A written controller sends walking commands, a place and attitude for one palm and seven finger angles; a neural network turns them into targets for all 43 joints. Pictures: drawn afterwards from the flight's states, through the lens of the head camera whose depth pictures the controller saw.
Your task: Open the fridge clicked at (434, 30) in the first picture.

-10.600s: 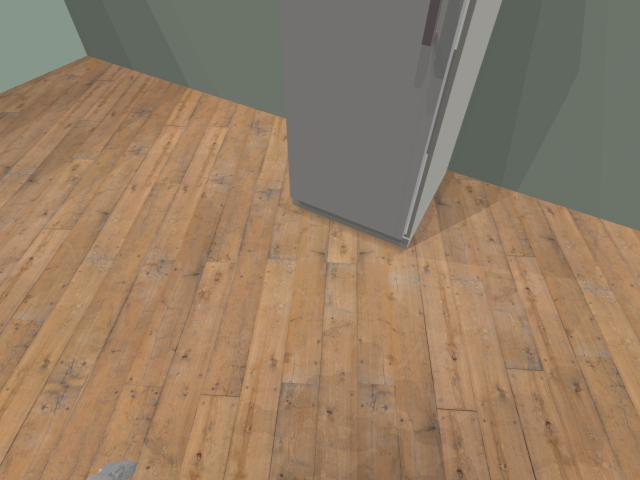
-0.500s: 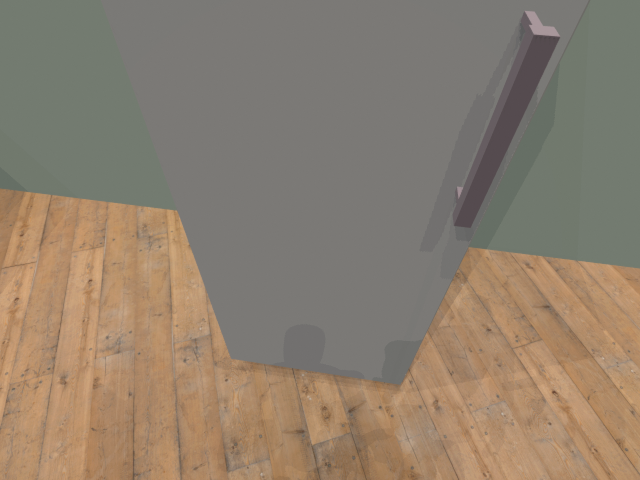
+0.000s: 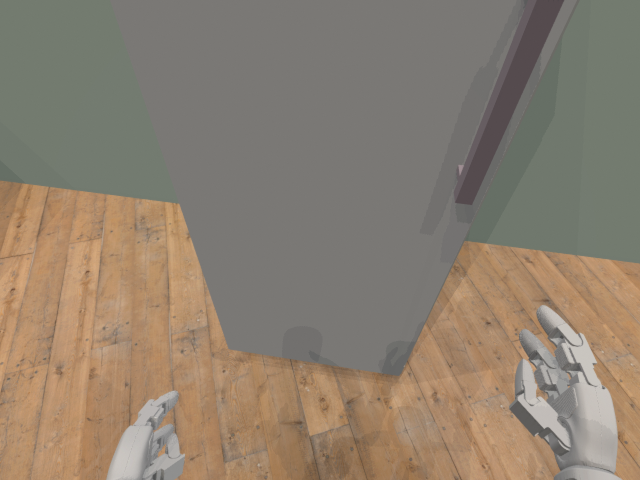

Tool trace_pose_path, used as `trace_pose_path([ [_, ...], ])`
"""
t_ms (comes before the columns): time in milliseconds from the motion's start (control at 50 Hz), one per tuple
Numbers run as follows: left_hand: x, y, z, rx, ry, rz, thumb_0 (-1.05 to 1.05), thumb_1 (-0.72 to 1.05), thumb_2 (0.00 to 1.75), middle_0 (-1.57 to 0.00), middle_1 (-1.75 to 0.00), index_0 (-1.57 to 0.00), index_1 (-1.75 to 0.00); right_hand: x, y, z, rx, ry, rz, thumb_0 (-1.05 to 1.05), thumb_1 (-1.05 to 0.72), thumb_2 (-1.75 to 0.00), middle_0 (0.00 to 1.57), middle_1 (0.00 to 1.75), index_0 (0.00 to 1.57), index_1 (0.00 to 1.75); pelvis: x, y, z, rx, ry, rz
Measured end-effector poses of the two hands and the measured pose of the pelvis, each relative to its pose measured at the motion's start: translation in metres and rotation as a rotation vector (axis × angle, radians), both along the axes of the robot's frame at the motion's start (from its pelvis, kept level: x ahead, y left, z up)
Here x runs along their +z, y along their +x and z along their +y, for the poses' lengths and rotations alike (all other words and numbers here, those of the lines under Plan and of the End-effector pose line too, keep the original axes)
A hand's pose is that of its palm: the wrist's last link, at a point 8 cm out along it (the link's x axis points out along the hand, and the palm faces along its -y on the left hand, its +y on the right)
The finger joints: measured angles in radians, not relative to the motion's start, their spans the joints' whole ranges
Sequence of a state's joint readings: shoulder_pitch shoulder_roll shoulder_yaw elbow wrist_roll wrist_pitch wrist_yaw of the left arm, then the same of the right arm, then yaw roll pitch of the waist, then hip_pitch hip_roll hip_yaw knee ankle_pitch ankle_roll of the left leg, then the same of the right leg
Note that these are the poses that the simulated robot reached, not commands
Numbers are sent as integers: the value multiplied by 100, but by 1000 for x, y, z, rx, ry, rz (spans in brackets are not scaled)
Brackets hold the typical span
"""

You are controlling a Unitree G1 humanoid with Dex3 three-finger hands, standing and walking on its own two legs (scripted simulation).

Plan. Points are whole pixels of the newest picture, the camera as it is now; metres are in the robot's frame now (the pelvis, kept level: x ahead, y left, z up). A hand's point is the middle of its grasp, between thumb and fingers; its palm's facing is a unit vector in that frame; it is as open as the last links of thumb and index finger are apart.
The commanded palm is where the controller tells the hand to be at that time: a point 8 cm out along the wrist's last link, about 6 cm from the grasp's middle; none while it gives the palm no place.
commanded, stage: raise the hand to about handle height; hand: right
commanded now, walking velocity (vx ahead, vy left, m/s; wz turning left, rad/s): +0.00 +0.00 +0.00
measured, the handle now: (493, 106) +0.50 -0.16 +0.24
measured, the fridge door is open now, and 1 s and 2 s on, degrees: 0 0 0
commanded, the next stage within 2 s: move the hooked fingers beside the handle in 1.86 s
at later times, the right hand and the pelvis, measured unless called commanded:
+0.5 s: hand (574, 410) +0.21 -0.24 +0.07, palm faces +0.08 +1.00 -0.04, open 10.5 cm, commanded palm +0.17 -0.29 +0.09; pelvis -0.02 +0.00 -0.01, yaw -1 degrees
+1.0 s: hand out of the picture +0.24 -0.28 +0.17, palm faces +0.14 +0.99 -0.05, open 13.4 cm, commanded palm +0.20 -0.32 +0.18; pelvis -0.01 -0.02 +0.02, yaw -2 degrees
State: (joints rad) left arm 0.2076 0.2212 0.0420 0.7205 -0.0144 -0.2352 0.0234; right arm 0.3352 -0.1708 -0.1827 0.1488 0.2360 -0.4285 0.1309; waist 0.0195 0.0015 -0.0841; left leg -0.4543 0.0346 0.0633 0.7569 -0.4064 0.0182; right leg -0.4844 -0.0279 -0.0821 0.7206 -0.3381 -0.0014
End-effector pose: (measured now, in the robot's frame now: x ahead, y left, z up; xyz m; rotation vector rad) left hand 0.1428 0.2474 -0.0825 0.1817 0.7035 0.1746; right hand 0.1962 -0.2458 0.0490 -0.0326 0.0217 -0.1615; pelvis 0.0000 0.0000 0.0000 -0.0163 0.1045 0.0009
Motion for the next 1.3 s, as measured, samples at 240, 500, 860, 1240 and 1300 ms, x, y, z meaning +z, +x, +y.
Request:
trace_pose_path([
  [240,16,50,-10,-151,79,-205,1,90,90,-20,-30,-20,-30,-31,-75,-23,-50,25,11,2,-54,-74,22,53,23,54,-32,-24,7,-45,38,17],
  [500,1,-12,-36,-73,-18,-56,1,90,90,-20,-30,-21,-30,28,-12,-42,83,-4,4,1,-24,-61,25,73,25,73,-7,-19,-4,-26,44,-25],
  [860,38,24,-39,-109,36,-161,2,90,90,-20,-30,-20,-30,91,6,-75,42,-30,-95,0,18,-43,28,100,28,100,13,-5,-20,-26,37,-105],
  [1240,50,44,-67,-185,-36,-181,1,90,90,-20,-30,-21,-30,164,20,-101,9,-50,-111,-1,48,-30,30,119,30,119,25,-11,-13,-40,30,-174],
  [1300,48,40,-62,-177,-37,-164,1,90,90,-20,-30,-21,-30,175,23,-103,7,-58,-112,-1,49,-30,30,120,30,120,26,-12,-11,-40,28,-178],
])
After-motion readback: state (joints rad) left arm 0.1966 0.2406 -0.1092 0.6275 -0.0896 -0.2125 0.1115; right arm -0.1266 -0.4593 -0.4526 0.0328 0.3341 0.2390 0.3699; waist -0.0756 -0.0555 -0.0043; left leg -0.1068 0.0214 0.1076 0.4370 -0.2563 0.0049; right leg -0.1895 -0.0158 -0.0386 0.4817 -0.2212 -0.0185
